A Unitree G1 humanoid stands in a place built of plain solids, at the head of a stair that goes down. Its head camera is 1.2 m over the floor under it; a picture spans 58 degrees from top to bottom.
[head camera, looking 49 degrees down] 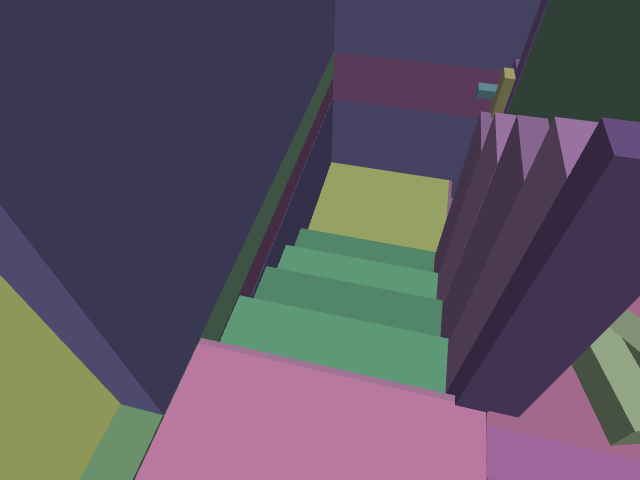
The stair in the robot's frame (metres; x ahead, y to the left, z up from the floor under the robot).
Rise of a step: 0.16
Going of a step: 0.27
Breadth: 0.85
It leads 14 degrees to the right of straight ahead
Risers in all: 5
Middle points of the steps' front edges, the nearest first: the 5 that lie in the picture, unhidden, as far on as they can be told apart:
0.55 -0.05 0.00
0.81 -0.11 -0.16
1.08 -0.17 -0.33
1.34 -0.24 -0.49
1.61 -0.30 -0.65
